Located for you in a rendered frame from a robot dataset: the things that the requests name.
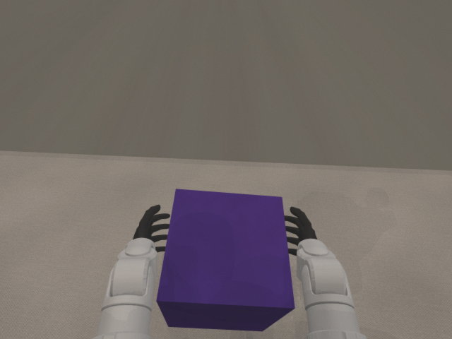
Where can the right robot hand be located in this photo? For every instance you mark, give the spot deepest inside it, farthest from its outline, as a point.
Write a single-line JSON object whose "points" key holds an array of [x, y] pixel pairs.
{"points": [[304, 230]]}

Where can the robot left forearm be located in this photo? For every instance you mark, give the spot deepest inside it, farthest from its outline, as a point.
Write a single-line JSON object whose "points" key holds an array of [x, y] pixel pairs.
{"points": [[128, 299]]}

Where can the robot right forearm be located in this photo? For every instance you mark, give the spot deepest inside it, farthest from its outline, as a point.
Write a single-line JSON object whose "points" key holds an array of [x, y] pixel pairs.
{"points": [[327, 296]]}

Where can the carton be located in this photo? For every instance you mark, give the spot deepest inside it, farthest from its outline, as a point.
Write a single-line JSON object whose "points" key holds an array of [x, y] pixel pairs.
{"points": [[226, 264]]}

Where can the left robot hand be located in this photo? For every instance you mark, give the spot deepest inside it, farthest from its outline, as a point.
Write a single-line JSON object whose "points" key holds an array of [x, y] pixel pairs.
{"points": [[145, 228]]}

